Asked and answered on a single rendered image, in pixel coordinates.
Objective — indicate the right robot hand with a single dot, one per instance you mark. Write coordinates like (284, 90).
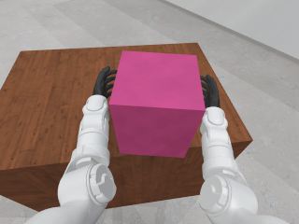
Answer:
(212, 98)

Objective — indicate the left robot forearm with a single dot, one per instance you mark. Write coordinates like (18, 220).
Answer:
(93, 135)

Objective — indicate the left robot hand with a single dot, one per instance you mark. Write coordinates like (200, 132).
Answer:
(100, 86)

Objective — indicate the right robot forearm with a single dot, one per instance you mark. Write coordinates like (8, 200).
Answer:
(217, 149)

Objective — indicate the robot right upper arm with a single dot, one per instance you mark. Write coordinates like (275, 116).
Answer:
(226, 201)

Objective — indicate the robot left upper arm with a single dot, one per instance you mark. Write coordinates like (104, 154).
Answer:
(83, 196)

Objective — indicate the carton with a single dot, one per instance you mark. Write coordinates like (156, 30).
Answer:
(157, 103)

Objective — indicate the pedestal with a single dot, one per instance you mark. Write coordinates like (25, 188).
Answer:
(41, 104)

